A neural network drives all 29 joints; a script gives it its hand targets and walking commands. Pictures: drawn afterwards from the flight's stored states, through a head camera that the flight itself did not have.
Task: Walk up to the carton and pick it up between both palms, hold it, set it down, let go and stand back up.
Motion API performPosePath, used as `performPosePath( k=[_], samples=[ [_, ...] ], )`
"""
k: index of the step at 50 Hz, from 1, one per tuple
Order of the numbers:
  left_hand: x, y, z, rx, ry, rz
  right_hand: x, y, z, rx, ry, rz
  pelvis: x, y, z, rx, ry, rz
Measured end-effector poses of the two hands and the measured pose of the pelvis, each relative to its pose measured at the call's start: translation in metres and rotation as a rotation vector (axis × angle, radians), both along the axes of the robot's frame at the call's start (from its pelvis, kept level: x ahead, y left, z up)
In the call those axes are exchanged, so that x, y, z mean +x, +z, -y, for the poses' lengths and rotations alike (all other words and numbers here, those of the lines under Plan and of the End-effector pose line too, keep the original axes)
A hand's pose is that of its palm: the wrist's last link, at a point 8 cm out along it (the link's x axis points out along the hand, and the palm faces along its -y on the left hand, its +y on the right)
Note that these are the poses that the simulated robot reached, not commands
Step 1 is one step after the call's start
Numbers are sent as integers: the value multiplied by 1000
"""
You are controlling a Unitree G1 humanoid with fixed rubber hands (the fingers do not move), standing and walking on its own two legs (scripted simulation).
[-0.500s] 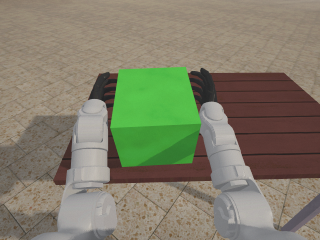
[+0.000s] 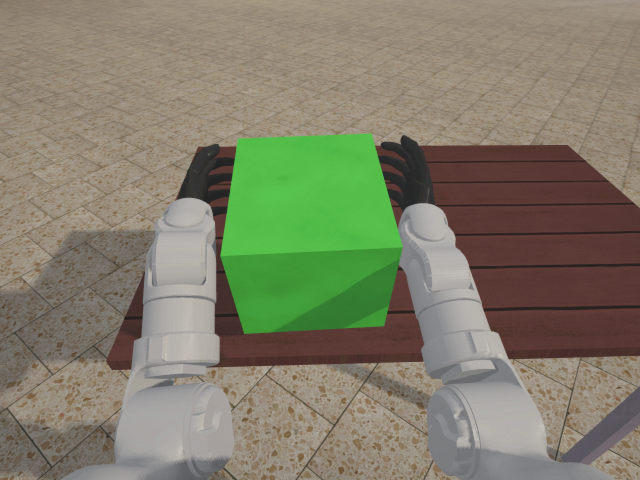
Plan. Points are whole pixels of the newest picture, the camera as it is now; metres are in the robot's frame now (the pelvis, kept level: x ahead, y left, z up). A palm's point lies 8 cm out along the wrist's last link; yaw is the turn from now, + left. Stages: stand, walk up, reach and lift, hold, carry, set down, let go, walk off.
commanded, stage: hold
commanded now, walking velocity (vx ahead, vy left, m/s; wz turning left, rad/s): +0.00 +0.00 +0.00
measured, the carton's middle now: (309, 230) +0.36 +0.00 +0.17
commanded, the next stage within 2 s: set down in 0.84 s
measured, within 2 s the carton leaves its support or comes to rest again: neither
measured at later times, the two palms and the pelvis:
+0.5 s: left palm (196, 207) +0.36 +0.13 +0.21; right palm (415, 202) +0.36 -0.13 +0.21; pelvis +0.00 +0.00 +0.00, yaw +0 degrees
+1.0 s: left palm (198, 200) +0.37 +0.13 +0.21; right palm (418, 195) +0.37 -0.13 +0.22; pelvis +0.00 +0.00 +0.00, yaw +0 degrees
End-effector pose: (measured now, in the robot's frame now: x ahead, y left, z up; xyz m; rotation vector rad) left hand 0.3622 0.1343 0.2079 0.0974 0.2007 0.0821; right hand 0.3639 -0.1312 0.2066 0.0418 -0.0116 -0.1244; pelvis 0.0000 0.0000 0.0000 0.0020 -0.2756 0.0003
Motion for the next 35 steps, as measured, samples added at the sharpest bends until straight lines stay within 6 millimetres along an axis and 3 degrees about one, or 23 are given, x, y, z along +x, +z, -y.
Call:
performPosePath(
  k=[35],
  samples=[
    [0, 0, 0, 1, 0, -1, 0, 0, 0, 0, 0, 0, 0, 0, 0, 0, 0, 0]
  ],
)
